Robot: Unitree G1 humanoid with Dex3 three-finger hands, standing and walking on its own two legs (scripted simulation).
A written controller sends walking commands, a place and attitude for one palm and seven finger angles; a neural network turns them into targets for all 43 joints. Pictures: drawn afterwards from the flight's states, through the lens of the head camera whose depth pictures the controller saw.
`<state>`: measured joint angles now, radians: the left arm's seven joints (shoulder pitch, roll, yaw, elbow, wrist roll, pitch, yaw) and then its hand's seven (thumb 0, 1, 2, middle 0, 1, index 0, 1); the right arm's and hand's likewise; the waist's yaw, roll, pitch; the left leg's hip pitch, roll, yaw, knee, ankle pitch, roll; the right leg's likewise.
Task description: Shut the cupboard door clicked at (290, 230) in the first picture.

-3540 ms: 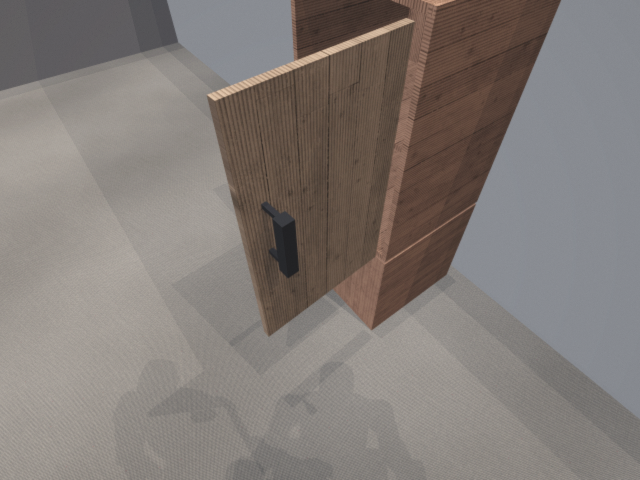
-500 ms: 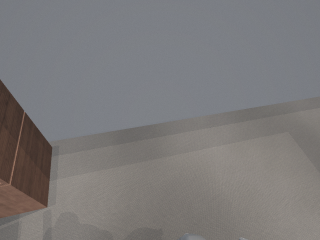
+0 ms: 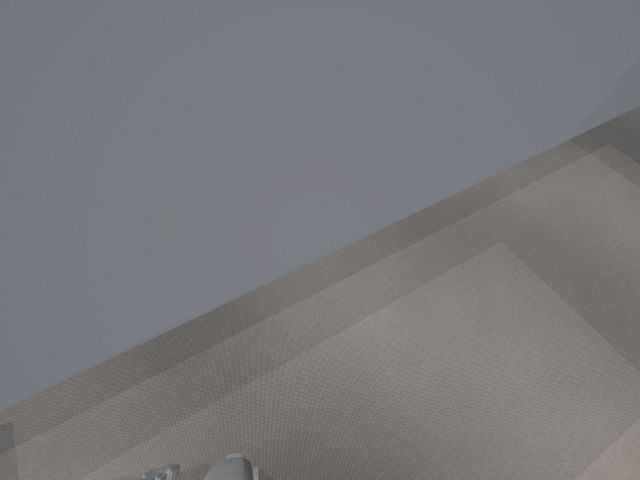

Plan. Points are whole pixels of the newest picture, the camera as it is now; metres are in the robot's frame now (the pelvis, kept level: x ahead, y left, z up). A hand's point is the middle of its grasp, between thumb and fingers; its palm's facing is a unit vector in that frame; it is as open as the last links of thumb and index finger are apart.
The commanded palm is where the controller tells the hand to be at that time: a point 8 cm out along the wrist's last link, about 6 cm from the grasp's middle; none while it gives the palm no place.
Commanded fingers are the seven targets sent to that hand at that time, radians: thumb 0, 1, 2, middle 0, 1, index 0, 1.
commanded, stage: walk to a spot facing it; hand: left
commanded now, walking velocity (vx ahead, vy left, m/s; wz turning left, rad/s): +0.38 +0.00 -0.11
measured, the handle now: out of the picture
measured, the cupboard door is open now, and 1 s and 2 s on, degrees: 94 94 94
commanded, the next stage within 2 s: turn to face it in 0.46 s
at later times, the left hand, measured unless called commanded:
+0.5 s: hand (233, 344) +0.35 +0.15 -0.17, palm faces -0.07 -0.98 -0.20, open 7.4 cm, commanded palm none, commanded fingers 0.00 0.90 0.90 -0.20 -0.30 -0.20 -0.30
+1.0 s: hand (243, 284) +0.46 +0.14 -0.17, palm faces +0.15 -0.97 -0.21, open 7.4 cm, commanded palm none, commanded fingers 0.00 0.90 0.90 -0.20 -0.30 -0.20 -0.30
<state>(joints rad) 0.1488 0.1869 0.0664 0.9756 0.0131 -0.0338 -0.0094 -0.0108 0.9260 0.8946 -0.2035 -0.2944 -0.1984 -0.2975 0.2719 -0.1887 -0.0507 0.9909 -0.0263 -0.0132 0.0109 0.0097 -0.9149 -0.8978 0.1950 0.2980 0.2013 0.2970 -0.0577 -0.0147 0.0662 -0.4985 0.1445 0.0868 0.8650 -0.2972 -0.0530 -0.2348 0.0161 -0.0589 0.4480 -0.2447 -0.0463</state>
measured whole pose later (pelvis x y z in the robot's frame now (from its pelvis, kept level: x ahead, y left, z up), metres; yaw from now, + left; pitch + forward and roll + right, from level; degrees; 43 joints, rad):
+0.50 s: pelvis +0.23 -0.03 -0.02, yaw -5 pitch +0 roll +1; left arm 0.13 0.18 0.07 1.01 0.02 -0.05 -0.03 0.00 0.91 0.90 -0.20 -0.29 -0.19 -0.30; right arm 0.37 -0.19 -0.05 1.11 -0.02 -0.01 0.00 0.01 -0.92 -0.90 0.20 0.30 0.21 0.30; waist -0.02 0.02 0.08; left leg -0.21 0.13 0.13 0.85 -0.50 -0.04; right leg -0.39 -0.05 -0.12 0.64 -0.24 -0.05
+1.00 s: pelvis +0.38 -0.06 -0.01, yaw +6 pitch +1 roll -1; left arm 0.12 0.19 0.07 0.98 0.00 0.02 0.01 0.00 0.91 0.90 -0.20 -0.29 -0.19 -0.30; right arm 0.19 -0.18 -0.04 0.99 -0.03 0.01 -0.02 0.00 -0.92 -0.90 0.20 0.30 0.21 0.30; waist -0.02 0.02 0.07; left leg -0.35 0.03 -0.01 0.56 -0.23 0.00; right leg -0.39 -0.04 -0.04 0.83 -0.48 0.06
